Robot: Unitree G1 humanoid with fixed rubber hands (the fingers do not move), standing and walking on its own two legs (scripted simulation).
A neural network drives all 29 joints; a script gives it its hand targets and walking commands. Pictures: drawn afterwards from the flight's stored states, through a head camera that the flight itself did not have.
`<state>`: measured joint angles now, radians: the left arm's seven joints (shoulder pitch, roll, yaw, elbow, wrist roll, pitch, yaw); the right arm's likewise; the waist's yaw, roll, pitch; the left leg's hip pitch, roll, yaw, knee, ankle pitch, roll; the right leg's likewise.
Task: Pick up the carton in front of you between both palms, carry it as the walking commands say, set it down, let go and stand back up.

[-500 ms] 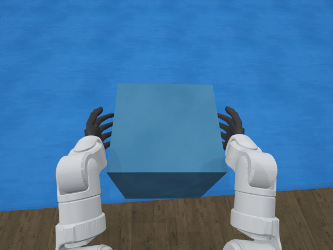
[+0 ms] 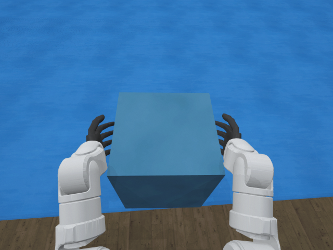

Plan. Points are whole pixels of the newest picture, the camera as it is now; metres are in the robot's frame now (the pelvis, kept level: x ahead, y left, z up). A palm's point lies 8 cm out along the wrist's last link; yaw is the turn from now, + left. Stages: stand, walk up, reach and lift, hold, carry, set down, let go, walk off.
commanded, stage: carry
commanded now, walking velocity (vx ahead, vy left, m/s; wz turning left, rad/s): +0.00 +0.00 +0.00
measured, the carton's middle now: (163, 155) +0.35 +0.00 +0.04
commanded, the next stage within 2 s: none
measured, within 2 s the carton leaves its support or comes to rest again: neither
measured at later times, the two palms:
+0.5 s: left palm (90, 159) +0.29 +0.15 +0.12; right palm (236, 158) +0.29 -0.15 +0.12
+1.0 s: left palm (93, 165) +0.28 +0.14 +0.11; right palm (240, 164) +0.28 -0.16 +0.11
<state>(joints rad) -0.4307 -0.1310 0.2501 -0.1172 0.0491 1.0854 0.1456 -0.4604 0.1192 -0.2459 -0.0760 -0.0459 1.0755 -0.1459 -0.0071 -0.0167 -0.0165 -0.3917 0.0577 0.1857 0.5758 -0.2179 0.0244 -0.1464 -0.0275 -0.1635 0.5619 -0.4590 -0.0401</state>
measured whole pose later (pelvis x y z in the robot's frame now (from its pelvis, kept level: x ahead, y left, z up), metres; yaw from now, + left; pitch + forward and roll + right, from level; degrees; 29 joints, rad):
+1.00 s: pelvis -0.05 +0.00 +0.00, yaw -1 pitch +1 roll +0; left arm -0.47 -0.13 0.26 -0.03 0.06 1.10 0.14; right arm -0.49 0.12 -0.27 -0.01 -0.06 1.09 -0.15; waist 0.00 -0.01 -0.04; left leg -0.41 0.08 0.19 0.52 -0.11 0.03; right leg -0.21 -0.01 -0.17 0.59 -0.40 -0.06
